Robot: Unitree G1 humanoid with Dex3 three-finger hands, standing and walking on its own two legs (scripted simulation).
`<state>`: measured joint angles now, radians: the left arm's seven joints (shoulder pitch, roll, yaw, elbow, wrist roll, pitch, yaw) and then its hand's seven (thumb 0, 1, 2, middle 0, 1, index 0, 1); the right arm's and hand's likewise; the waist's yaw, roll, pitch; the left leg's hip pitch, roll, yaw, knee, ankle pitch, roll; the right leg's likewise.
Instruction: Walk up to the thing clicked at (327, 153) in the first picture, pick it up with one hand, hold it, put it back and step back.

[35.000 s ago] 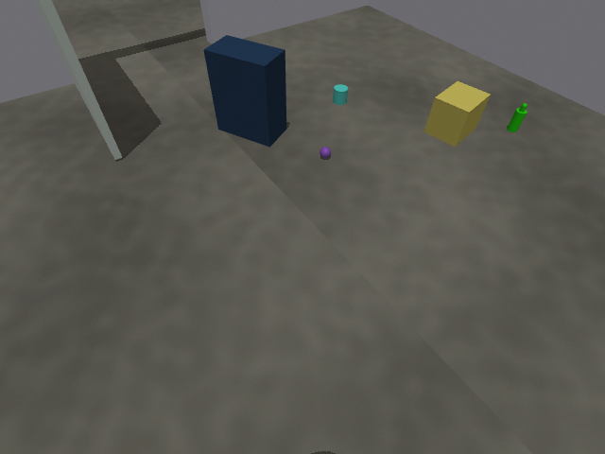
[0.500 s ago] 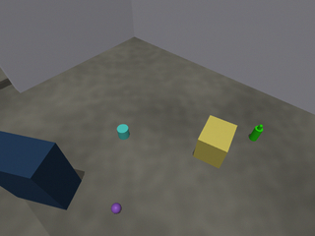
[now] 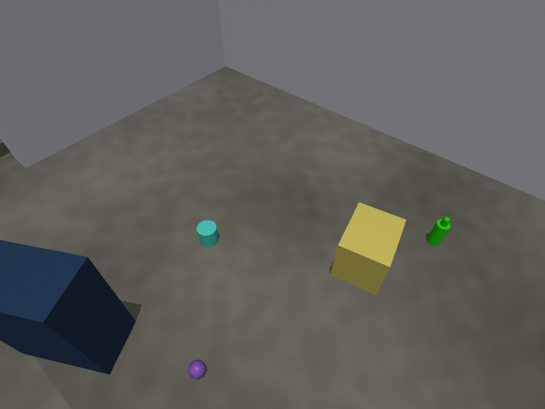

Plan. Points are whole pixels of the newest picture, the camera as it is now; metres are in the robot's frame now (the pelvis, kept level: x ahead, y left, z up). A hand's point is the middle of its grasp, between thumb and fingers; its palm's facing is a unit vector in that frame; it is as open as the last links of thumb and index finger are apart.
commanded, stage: stand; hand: left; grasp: from above
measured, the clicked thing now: (197, 369) +0.38 +0.26 -0.75
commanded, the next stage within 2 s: step back in 0.68 s
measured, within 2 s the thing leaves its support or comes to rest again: neither
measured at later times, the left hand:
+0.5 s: hand out of the picture +0.02 +0.21 -0.17, palm faces +0.01 -0.96 -0.27, open 7.4 cm
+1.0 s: hand out of the picture +0.09 +0.29 -0.17, palm faces -0.05 -0.92 -0.40, open 7.4 cm
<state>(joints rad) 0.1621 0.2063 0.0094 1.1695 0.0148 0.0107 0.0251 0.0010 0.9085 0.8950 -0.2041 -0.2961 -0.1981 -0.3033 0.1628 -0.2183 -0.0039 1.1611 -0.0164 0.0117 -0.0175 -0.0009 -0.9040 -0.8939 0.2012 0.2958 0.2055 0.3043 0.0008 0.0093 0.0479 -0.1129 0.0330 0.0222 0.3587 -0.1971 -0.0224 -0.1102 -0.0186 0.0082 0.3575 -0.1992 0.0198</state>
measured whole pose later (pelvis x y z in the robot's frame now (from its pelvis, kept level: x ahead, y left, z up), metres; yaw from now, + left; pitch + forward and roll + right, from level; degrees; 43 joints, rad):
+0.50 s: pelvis -0.01 +0.00 +0.00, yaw +0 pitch -3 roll +0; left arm 0.20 0.23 0.03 1.15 0.02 0.00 0.03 0.00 0.91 0.89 -0.20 -0.30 -0.20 -0.30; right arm 0.20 -0.23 -0.03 1.14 -0.02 0.01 -0.02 0.00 -0.90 -0.89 0.20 0.30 0.21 0.30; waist 0.00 0.01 0.06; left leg -0.13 0.04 0.03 0.38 -0.20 -0.02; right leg -0.13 -0.02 0.01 0.38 -0.20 0.02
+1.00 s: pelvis -0.06 +0.03 -0.03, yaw +0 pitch -1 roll +0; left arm 0.04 0.42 0.05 0.91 0.02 0.05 0.01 0.00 0.91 0.89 -0.21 -0.30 -0.20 -0.30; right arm 0.10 -0.41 -0.07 0.93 0.00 0.05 0.02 0.00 -0.90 -0.89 0.20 0.30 0.20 0.30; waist -0.02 -0.03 0.15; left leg -0.32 -0.03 -0.01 0.75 -0.37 0.05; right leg -0.40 -0.04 0.04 0.68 -0.26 0.02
